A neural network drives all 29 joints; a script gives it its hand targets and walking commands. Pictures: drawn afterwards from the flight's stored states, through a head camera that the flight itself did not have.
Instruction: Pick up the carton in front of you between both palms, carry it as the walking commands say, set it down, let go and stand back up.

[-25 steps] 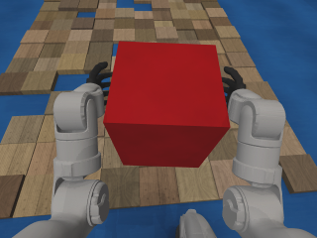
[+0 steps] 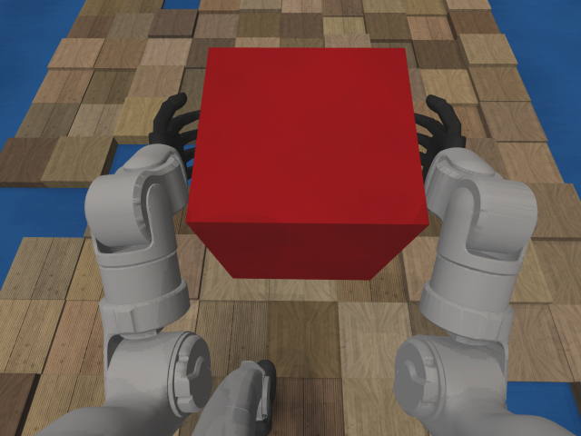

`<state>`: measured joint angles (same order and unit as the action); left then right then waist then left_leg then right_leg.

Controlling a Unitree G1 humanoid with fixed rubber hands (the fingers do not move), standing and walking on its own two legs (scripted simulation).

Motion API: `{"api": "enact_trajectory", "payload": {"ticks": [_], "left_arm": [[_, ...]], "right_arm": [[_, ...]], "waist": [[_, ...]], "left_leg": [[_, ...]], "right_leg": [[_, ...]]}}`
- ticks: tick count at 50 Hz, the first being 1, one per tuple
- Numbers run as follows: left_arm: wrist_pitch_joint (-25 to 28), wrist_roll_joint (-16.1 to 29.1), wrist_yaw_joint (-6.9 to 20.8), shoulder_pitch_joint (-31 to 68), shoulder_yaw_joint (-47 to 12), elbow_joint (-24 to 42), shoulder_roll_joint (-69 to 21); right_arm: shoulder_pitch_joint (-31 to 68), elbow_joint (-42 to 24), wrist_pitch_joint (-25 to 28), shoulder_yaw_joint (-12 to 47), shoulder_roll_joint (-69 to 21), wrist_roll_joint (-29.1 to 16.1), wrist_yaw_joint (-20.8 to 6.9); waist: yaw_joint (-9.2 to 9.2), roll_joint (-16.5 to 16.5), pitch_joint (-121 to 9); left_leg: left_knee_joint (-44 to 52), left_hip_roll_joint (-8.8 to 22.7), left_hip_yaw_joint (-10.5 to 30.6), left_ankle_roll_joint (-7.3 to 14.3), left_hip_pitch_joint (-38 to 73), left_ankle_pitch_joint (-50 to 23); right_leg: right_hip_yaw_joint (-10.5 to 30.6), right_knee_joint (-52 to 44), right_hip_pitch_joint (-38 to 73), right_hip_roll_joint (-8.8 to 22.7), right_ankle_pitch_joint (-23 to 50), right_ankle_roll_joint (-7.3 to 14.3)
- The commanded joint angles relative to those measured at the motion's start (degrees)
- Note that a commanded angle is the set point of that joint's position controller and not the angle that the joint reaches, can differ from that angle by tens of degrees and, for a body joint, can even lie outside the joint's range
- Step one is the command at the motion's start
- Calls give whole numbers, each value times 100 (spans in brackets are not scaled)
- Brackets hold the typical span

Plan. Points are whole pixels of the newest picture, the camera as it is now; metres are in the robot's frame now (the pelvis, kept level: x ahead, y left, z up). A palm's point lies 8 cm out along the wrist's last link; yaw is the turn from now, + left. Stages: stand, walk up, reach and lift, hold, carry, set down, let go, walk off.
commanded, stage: carry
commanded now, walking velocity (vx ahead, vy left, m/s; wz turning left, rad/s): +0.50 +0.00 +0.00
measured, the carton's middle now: (303, 184) +0.41 +0.03 +0.08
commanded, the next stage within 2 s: none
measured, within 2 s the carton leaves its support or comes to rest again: neither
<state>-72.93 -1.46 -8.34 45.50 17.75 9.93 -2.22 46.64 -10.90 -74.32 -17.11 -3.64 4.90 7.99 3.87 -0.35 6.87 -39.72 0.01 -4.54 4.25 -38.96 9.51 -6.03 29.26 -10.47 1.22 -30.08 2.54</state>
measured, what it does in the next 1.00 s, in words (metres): walks ahead: right foot, then left foot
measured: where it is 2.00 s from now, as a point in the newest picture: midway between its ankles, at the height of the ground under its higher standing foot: (317, 128)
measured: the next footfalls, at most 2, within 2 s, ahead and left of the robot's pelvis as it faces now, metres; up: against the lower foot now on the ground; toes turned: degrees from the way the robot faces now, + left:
right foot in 0.36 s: +0.43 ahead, -0.09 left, +0.02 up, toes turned -4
left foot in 0.88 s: +0.74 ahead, +0.08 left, +0.01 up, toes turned +9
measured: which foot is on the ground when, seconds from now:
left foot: down 0.00-0.36, up 0.38-0.86, down 0.88-1.00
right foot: down 0.00-0.04, up 0.06-0.34, down 0.36-0.86, up 0.88-1.00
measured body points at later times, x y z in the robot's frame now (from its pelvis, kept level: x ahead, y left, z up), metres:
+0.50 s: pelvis +0.34 -0.03 +0.03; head +0.38 -0.05 +0.47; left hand +0.72 +0.12 +0.18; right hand +0.73 -0.19 +0.18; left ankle +0.24 +0.10 -0.62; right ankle +0.39 -0.09 -0.70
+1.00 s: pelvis +0.67 +0.01 +0.03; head +0.69 +0.01 +0.48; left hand +0.97 +0.16 +0.09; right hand +0.96 -0.15 +0.09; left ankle +0.71 +0.07 -0.71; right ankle +0.55 -0.10 -0.63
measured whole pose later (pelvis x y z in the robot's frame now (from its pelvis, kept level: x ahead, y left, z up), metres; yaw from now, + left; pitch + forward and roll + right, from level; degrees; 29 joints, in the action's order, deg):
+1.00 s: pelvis +0.67 +0.01 +0.03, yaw -1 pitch +4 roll +0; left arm -67.6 -6.5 -5.2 11.6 9.0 15.3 -8.0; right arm 12.7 -13.9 -67.4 -7.5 -8.2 6.1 5.9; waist -0.6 -0.6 -3.6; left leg -23.5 -0.3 -11.4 6.4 -18.2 6.1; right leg -3.0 62.5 -22.1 0.6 -22.3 1.0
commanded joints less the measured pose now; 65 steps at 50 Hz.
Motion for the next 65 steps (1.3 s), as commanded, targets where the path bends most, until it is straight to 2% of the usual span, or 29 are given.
{"api": "enact_trajectory", "payload": {"ticks": [1, 2, 3, 5, 6, 8, 11, 14, 16, 17, 18, 19, 20, 21, 23, 24, 33, 39, 42, 43, 44, 45, 46, 47, 49, 55, 61, 63, 65], "left_arm": [[-138, 2523, 1466, 4356, -4432, 93, -5158], [-169, 2461, 1485, 4306, -4381, 60, -5211], [-223, 2414, 1503, 4319, -4337, -84, -5214], [-210, 2174, 1470, 4141, -4124, -198, -5384], [-209, 2013, 1425, 4058, -4002, -220, -5440], [-199, 1674, 1299, 3629, -3777, -230, -5421], [-127, 1209, 1141, 3105, -3625, -217, -5235], [-93, 965, 1044, 2923, -3620, -77, -4916], [-149, 1013, 1042, 2943, -3738, -51, -4719], [-200, 1095, 1066, 2964, -3777, -105, -4610], [-261, 1203, 1118, 2948, -3793, -204, -4545], [-317, 1315, 1169, 2990, -3750, -347, -4397], [-360, 1347, 1193, 3113, -3717, -527, -4183], [-403, 1594, 1253, 3202, -3814, -563, -4469], [-448, 2012, 1375, 3815, -3889, -242, -4947], [-473, 2180, 1422, 4012, -3939, -181, -5160], [-170, 2251, 1844, 3044, -3950, -927, -6583], [267, 1971, 1879, 1469, -4448, -12, -6624], [456, 1801, 1819, 583, -4820, 545, -6351], [514, 1755, 1814, 394, -4971, 735, -6252], [555, 1714, 1817, 245, -5107, 873, -6109], [476, 1840, 1823, 241, -5201, 899, -6211], [439, 1884, 1828, -54, -5233, 973, -6009], [456, 1894, 1831, -123, -5307, 1089, -5943], [510, 1928, 1833, -150, -5361, 1126, -5970], [623, 1769, 1715, -302, -5396, 707, -5648], [631, 1909, 1499, 1135, -5044, 3, -4952], [590, 1885, 1406, 1511, -4711, -429, -4808], [553, 1874, 1343, 1677, -4389, -890, -4777]], "right_arm": [[3465, 374, 70, 3961, -4633, -1812, -946], [3471, 465, 110, 3973, -4577, -1854, -1008], [3428, 636, 97, 4013, -4890, -2004, -1073], [3708, 260, 64, 4192, -5333, -2357, -1231], [3986, 22, 62, 4250, -5531, -2544, -1295], [4126, -255, 34, 4335, -5856, -2807, -1378], [4056, -417, 42, 4418, -5912, -2977, -1477], [3955, -376, 53, 4499, -5683, -3066, -1554], [3823, -196, 47, 4522, -5443, -3066, -1557], [3749, -64, 23, 4519, -5334, -3016, -1544], [3752, 102, -16, 4458, -5160, -2944, -1529], [3717, 341, -95, 4387, -5048, -2879, -1515], [3714, 501, -188, 4250, -5049, -2845, -1468], [3862, 529, -241, 4179, -4946, -2798, -1421], [4124, 468, -323, 4054, -5191, -2766, -1350], [4075, 541, -346, 3970, -5297, -2705, -1318], [2222, 1467, 48, 3680, -6218, -1666, -1295], [1032, 363, 476, 4407, -6554, -1700, -1391], [426, -371, 580, 4870, -6399, -1871, -1487], [221, -588, 610, 4996, -6285, -1934, -1546], [22, -743, 619, 5074, -6119, -1986, -1617], [-84, -507, 623, 5018, -6083, -2011, -1656], [-468, -421, 665, 5026, -5996, -2061, -1682], [-739, -470, 689, 5045, -6017, -2064, -1706], [-657, -696, 716, 5131, -6010, -2154, -1727], [-420, -586, 768, 5283, -5530, -2293, -1800], [997, 97, 819, 4943, -4659, -2386, -1575], [1486, 471, 800, 4715, -4551, -2420, -1499], [1838, 862, 762, 4482, -4580, -2445, -1436]], "waist": [[-993, -338, -4324], [-1000, 1308, -4970], [-1090, 2027, -5150], [-1144, 723, -4331], [-1112, 570, -3959], [-1038, 658, -3833], [-1031, 738, -3770], [-906, 877, -3461], [-646, 877, -3438], [-434, 742, -3546], [-141, 444, -3622], [-92, -757, -3835], [-112, -1714, -4306], [-82, -1310, -4145], [-145, -569, -3648], [-192, -465, -3584], [-127, -471, -3210], [-173, -735, -2721], [-321, -833, -3101], [-430, -553, -3317], [-533, -35, -3501], [-480, 1298, -3856], [-497, 1467, -3910], [-493, 1097, -3680], [-482, 377, -3184], [-480, 729, -2740], [-669, 713, -1818], [-649, 856, -1672], [-372, 970, -2005]], "left_leg": [[1112, -470, -508, 197, 4219, -863], [905, 1085, 2166, 1215, 6052, -2491], [914, 1701, 3234, 1626, 6638, -3569], [817, 1583, 2722, 1271, 6362, -3522], [865, 1476, 2493, 1048, 6170, -3563], [1036, 1324, 2175, 858, 5925, -3251], [1150, 1227, 1807, 893, 5634, -3276], [1292, 700, 760, 574, 4300, -3013], [921, 644, 337, 349, 3400, -2747], [359, 540, 179, 182, 2995, -2527], [-553, 373, 120, 54, 2298, -1456], [-1635, -69, 158, -82, 1280, 1693], [-3031, -422, 469, -131, 102, 2195], [-3398, -95, 741, -115, -230, 1848], [-3112, 125, 649, -237, -360, 1228], [-2900, 230, 638, -272, -260, 1092], [-589, 269, 89, -464, -553, 56], [1469, -46, -573, -384, 652, -1362], [2123, -178, -760, -181, 2540, -1827], [2238, -15, -696, -155, 3662, -1824], [1806, 775, 76, -115, 4976, -2293], [1363, 2277, 2201, 708, 6555, -3822], [1693, 2490, 2878, 1262, 6496, -2880], [1888, 2255, 2517, 1146, 6062, -2177], [2367, 1985, 1872, 760, 5055, -1841], [2621, 1456, 532, 606, 4320, -1783], [2606, 1385, 406, 668, 3992, -1504], [2372, 1282, 171, 534, 3774, -2186], [1307, 1113, -321, 300, 3487, -4017]], "right_leg": [[-242, 2093, 168, 314, 5817, 161], [276, 3824, -1800, -145, 2585, -155], [549, 5091, -2656, -597, 55, -172], [892, 5194, -3717, -202, 86, -22], [814, 4737, -4002, -102, 273, -9], [761, 3769, -3866, -30, 555, -70], [575, 2244, -3513, -120, 995, -183], [-36, 89, -1821, -447, 2636, -258], [-314, -596, -198, -493, 3858, -95], [-256, -592, 617, -330, 3874, 31], [210, -373, 1411, 130, 3642, 57], [1847, 84, 2349, 1446, 5304, 179], [3566, -285, 3179, 2034, 3621, 1059], [3523, -538, 2844, 1925, 2515, 1059], [2832, -757, 2139, 1546, 3114, 892], [2551, -830, 1901, 1482, 3429, 858], [1388, -1189, 2453, 1242, 5086, 563], [376, -1314, 2406, 820, 6029, 229], [-1, -46, 1971, 775, 6580, 25], [-146, 823, 1278, 605, 5825, -79], [-74, 1903, -55, 447, 3864, -113], [98, 3295, -2038, -236, 324, -242], [521, 4410, -2760, -347, -39, -227], [697, 4366, -2996, 4, 158, -94], [696, 3445, -2840, 397, 893, -147], [87, 2169, -2826, 371, 1962, -341], [-205, 1731, -3357, 310, 1894, -94], [-587, 1508, -2878, 36, 1851, 60], [-939, 1134, -1597, -404, 1941, 263]]}}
